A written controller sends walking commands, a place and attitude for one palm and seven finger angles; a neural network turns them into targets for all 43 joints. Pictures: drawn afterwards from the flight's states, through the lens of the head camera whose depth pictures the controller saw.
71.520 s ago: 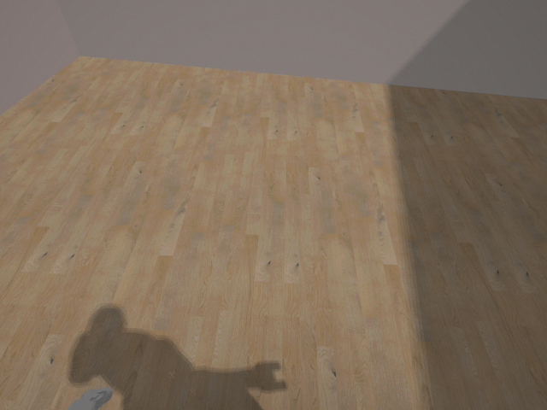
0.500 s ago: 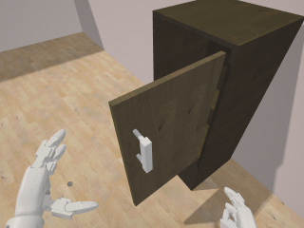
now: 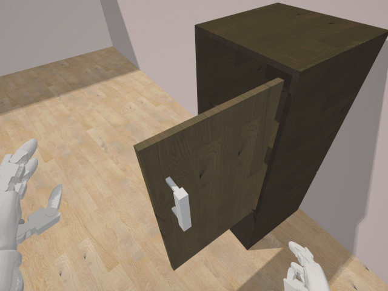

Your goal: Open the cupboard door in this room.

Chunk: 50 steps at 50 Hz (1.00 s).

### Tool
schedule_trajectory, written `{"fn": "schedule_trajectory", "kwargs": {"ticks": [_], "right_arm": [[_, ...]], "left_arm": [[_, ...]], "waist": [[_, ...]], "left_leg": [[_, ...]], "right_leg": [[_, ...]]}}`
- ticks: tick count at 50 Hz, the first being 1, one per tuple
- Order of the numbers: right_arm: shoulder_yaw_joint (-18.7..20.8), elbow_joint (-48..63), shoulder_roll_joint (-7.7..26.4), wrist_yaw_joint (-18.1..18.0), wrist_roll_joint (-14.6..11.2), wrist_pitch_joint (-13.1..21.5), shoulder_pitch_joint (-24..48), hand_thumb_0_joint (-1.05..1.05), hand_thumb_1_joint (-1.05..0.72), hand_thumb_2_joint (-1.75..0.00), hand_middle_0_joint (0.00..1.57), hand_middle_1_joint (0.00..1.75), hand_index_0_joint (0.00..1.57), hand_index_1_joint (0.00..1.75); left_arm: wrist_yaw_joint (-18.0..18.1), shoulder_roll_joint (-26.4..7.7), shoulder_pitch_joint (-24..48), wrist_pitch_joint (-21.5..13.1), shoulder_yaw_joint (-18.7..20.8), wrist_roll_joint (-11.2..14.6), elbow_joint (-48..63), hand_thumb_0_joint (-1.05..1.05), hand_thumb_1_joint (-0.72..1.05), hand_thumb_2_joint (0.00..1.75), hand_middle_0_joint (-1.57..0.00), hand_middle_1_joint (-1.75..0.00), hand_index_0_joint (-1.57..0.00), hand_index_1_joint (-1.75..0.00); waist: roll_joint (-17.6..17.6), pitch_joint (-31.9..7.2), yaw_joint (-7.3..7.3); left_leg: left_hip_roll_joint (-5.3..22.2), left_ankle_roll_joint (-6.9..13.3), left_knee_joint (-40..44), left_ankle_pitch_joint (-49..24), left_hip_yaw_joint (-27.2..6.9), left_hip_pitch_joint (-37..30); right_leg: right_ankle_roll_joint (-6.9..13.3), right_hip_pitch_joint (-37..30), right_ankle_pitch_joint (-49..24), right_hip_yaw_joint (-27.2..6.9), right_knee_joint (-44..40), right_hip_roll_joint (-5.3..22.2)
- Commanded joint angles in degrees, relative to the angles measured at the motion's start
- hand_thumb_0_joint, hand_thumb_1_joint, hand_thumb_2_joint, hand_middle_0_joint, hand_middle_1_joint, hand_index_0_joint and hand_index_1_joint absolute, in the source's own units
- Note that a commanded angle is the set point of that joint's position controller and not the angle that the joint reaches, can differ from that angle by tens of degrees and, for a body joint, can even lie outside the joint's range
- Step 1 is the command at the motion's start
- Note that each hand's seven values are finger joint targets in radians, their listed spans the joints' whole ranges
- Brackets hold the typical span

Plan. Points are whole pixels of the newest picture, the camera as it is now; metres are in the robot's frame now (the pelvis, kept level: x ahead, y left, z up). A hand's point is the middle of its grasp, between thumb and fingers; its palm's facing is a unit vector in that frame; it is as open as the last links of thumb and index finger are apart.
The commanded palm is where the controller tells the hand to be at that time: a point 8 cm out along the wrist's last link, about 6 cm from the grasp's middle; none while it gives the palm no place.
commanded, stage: draw the hand back to the body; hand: left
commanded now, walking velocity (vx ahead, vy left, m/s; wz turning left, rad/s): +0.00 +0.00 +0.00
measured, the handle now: (178, 204) +0.29 +0.08 +0.03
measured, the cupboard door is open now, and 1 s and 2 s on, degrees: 91 91 91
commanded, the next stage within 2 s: step back with the hand held close in 0.38 s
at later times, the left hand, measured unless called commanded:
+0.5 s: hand (49, 215) +0.17 +0.25 +0.16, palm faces +0.45 -0.79 -0.41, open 7.4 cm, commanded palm +0.13 +0.29 +0.17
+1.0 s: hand (14, 243) +0.13 +0.28 +0.16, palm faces +0.37 -0.77 -0.52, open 7.4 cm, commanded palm +0.07 +0.32 +0.17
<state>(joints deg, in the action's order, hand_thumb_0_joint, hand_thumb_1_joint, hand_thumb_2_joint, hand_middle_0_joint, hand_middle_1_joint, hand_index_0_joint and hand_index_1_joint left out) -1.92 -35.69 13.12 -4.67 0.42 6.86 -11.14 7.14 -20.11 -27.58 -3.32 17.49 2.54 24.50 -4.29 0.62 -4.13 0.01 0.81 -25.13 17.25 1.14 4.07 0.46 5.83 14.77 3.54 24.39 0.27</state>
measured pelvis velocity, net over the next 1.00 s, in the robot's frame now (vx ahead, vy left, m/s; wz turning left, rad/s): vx -0.08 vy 0.02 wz -0.03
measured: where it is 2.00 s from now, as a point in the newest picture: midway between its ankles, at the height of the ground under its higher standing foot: outside the picture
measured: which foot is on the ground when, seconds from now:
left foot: down 0.00-1.00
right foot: down 0.00-1.00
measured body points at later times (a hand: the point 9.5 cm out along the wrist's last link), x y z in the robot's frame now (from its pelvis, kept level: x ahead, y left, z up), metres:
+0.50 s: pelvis -0.02 -0.01 +0.00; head -0.04 -0.04 +0.45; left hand +0.14 +0.29 +0.18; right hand +0.17 -0.23 -0.09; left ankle -0.04 +0.11 -0.74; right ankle -0.01 -0.11 -0.74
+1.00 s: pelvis -0.08 +0.02 -0.01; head -0.06 +0.03 +0.44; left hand +0.11 +0.32 +0.18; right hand +0.09 -0.23 -0.08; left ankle -0.04 +0.11 -0.74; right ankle -0.01 -0.11 -0.74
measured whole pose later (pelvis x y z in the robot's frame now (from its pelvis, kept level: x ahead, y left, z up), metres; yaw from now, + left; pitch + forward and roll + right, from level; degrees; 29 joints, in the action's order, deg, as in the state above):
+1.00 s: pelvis -0.08 +0.02 -0.01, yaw -2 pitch -1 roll +0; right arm 0.5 -31.9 12.4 -5.1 -0.1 2.4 -10.8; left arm 8.1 -25.2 -32.3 -9.9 24.6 1.2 29.4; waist 0.9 2.8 -0.2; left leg -1.4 2.9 -30.3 12.8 3.8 16.7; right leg -1.0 19.1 9.3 1.0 29.5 1.9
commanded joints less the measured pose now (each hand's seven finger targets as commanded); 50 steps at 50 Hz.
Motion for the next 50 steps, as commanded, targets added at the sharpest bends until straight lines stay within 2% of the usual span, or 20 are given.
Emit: {"fn": "schedule_trajectory", "kwargs": {"ticks": [1,3,7,12,15,19,22,24,25,26,27,28,29,31,34,38,40,46,49,50], "right_arm": [[2.4,8.6,5.3,-0.5,-0.2,2.2,7.2,0.00,-0.90,-0.90,0.20,0.30,0.20,0.30],[2.7,8.6,5.7,-0.1,-0.3,1.9,7.0,0.00,-0.90,-0.90,0.20,0.30,0.20,0.30],[3.0,8.6,5.9,0.1,-0.2,1.6,7.6,0.00,-0.90,-0.90,0.20,0.30,0.20,0.30],[3.0,8.6,5.5,-0.4,-0.3,1.8,8.2,0.00,-0.90,-0.90,0.20,0.30,0.20,0.30],[2.7,8.2,5.4,-0.5,-0.3,2.2,8.3,0.00,-0.90,-0.90,0.20,0.30,0.20,0.30],[2.9,7.8,5.5,-0.4,-0.4,2.6,8.3,0.00,-0.90,-0.90,0.20,0.30,0.20,0.30],[3.1,7.8,5.5,-0.4,-0.4,2.5,8.5,0.00,-0.90,-0.90,0.20,0.30,0.20,0.30],[3.2,7.7,5.6,-0.4,-0.5,2.4,8.6,0.00,-0.90,-0.90,0.20,0.30,0.20,0.30],[3.2,7.6,5.7,-0.5,-0.6,2.6,8.9,0.00,-0.90,-0.90,0.20,0.30,0.20,0.30],[3.0,9.3,6.6,-0.3,-1.0,1.6,7.1,0.00,-0.90,-0.90,0.20,0.30,0.20,0.30],[3.3,8.3,5.8,-0.3,-0.6,0.7,7.1,0.00,-0.90,-0.90,0.20,0.30,0.20,0.30],[3.5,8.7,6.0,-0.1,-0.6,0.1,7.2,0.00,-0.90,-0.90,0.20,0.30,0.20,0.30],[3.5,9.0,6.2,-0.1,-0.4,-0.2,7.5,0.00,-0.90,-0.90,0.20,0.30,0.20,0.30],[3.7,9.4,6.5,-0.2,-0.3,-0.5,7.1,0.00,-0.90,-0.90,0.20,0.30,0.20,0.30],[4.3,10.3,6.8,-0.5,-0.2,-1.0,7.1,0.00,-0.90,-0.90,0.20,0.30,0.20,0.30],[4.9,11.9,6.4,-0.6,-0.7,-2.0,6.5,0.00,-0.90,-0.90,0.20,0.30,0.20,0.30],[5.1,12.1,6.2,-0.9,-0.8,-2.3,6.5,0.00,-0.90,-0.90,0.20,0.30,0.20,0.30],[5.2,12.8,7.1,-1.0,-0.7,-1.9,6.3,0.00,-0.90,-0.90,0.20,0.30,0.20,0.30],[5.3,13.1,7.4,-1.1,-0.5,-1.3,6.4,0.00,-0.90,-0.90,0.20,0.30,0.20,0.30],[5.2,13.2,7.4,-1.0,-0.6,-1.1,5.6,0.00,-0.90,-0.90,0.20,0.30,0.20,0.30]], "left_arm": [[0.8,-9.5,5.1,-3.9,8.3,0.7,9.9,0.00,0.90,0.90,-0.20,-0.30,-0.20,-0.30],[0.4,-7.9,4.6,-3.9,6.6,0.7,9.6,0.00,0.90,0.90,-0.20,-0.30,-0.20,-0.30],[0.2,-8.4,4.8,-3.9,6.5,0.7,9.5,0.00,0.90,0.90,-0.20,-0.30,-0.20,-0.30],[0.6,-10.5,6.0,-4.6,8.1,0.6,11.5,0.00,0.90,0.90,-0.20,-0.30,-0.20,-0.30],[0.8,-10.4,6.5,-4.8,8.2,0.5,11.4,0.00,0.90,0.90,-0.20,-0.30,-0.20,-0.30],[0.7,-9.7,6.0,-4.9,7.5,0.4,10.2,0.00,0.90,0.90,-0.20,-0.30,-0.20,-0.30],[0.5,-9.0,5.2,-5.0,7.3,0.8,8.1,0.00,0.90,0.90,-0.20,-0.30,-0.20,-0.30],[0.3,-9.0,5.7,-5.2,7.1,0.7,7.5,0.00,0.90,0.90,-0.20,-0.30,-0.20,-0.30],[0.6,-11.3,10.3,-5.7,8.8,0.7,10.2,0.00,0.90,0.90,-0.20,-0.30,-0.20,-0.30],[0.9,-17.9,13.6,-8.0,15.7,0.4,11.1,0.00,0.90,0.90,-0.20,-0.30,-0.20,-0.30],[0.2,-13.5,7.1,-8.0,12.6,0.3,6.5,0.00,0.90,0.90,-0.20,-0.30,-0.20,-0.30],[-0.1,-11.9,4.8,-7.7,10.7,0.1,6.3,0.00,0.90,0.90,-0.20,-0.30,-0.20,-0.30],[-0.2,-12.1,4.7,-8.1,10.7,-0.1,7.8,0.00,0.90,0.90,-0.20,-0.30,-0.20,-0.30],[-0.1,-11.1,1.8,-8.7,9.7,-0.2,9.5,0.00,0.90,0.90,-0.20,-0.30,-0.20,-0.30],[0.6,-12.7,-1.1,-9.0,11.5,-0.1,13.3,0.00,0.90,0.90,-0.20,-0.30,-0.20,-0.30],[1.3,-14.2,-3.9,-8.9,13.8,0.0,15.6,0.00,0.90,0.90,-0.20,-0.30,-0.20,-0.30],[1.7,-14.5,-5.0,-9.0,14.6,0.1,15.3,0.00,0.90,0.90,-0.20,-0.30,-0.20,-0.30],[2.1,-13.6,-5.2,-9.8,14.6,-0.7,16.3,0.00,0.90,0.90,-0.20,-0.30,-0.20,-0.30],[2.2,-12.8,-3.8,-10.4,14.4,-1.6,15.6,0.00,0.90,0.90,-0.20,-0.30,-0.20,-0.30],[2.3,-12.1,-2.7,-10.5,13.8,-1.9,15.6,0.00,0.90,0.90,-0.20,-0.30,-0.20,-0.30]], "waist": [[0.9,-3.1,-0.03],[1.6,-3.4,0.19],[3.0,-3.7,-0.04],[1.3,-4.3,-0.30],[-0.8,-2.1,-0.18],[0.3,-1.3,-0.07],[3.8,0.1,-0.05],[3.3,0.5,-0.05],[1.7,-1.0,0.13],[4.4,3.4,2.91],[7.5,1.9,3.01],[7.8,1.5,3.11],[4.6,0.6,3.07],[1.6,-2.8,3.20],[0.0,-8.4,2.89],[4.7,-11.5,3.09],[4.4,-11.2,3.09],[-1.3,-7.0,2.93],[-4.2,-3.9,2.90],[-3.3,-2.7,3.25]], "left_leg": [[1.4,0.2,3.4,-20.3,-0.6,1.5],[1.5,0.4,3.4,-21.4,-0.5,0.9],[1.4,0.7,3.8,-20.5,-0.4,0.7],[1.0,0.7,3.9,-17.7,-0.3,0.5],[1.0,0.3,4.6,-16.4,-0.7,1.3],[1.1,0.4,4.8,-15.3,-0.8,1.1],[1.2,0.8,5.0,-12.5,-0.5,1.7],[1.2,0.8,5.2,-11.6,-0.5,1.9],[1.0,0.8,5.0,-11.5,-0.6,1.2],[1.8,1.7,3.2,-7.9,-2.3,5.3],[1.6,1.8,1.1,-8.3,-2.4,4.3],[1.4,1.6,0.0,-9.2,-2.0,3.7],[1.5,1.4,0.3,-10.8,-2.0,4.1],[2.2,1.1,1.0,-13.1,-1.9,4.2],[3.5,0.8,1.6,-20.9,-2.6,4.7],[4.2,0.6,0.2,-23.0,-3.1,7.2],[4.5,0.6,0.5,-21.5,-3.7,9.0],[7.6,2.6,5.9,-10.5,-6.9,19.9],[9.3,4.7,9.2,4.4,-8.4,30.8],[9.6,4.9,9.8,9.4,-8.9,33.8]], "right_leg": [[0.8,-3.3,-16.0,-2.2,-3.5,0.8],[0.6,-3.3,-16.4,-2.0,-3.8,0.7],[0.4,-3.6,-16.3,-2.3,-4.3,0.7],[0.6,-3.9,-14.6,-3.0,-5.0,0.8],[0.8,-3.1,-12.7,-2.8,-5.4,0.7],[0.9,-2.4,-11.2,-2.7,-6.1,0.5],[0.5,-1.3,-8.2,-3.1,-7.2,0.5],[0.6,-1.2,-6.8,-3.1,-7.6,0.5],[0.6,-1.3,-6.9,-3.8,-7.6,0.7],[0.6,5.4,-8.0,-9.5,-11.0,3.4],[0.7,5.9,-8.4,-9.3,-11.4,4.9],[0.9,6.7,-9.4,-9.6,-11.5,5.4],[1.2,6.0,-11.9,-8.9,-10.4,5.9],[1.0,4.8,-14.1,-7.9,-7.9,5.7],[0.5,0.6,-21.5,-5.9,-2.8,4.9],[0.3,-0.7,-26.4,-6.6,0.6,4.8],[0.4,-0.4,-25.0,-6.7,1.6,4.9],[-0.7,-1.2,-14.8,-5.7,7.2,2.0],[-1.0,-5.5,-10.8,-5.7,11.8,1.1],[-1.0,-6.2,-9.6,-5.8,12.8,1.0]]}}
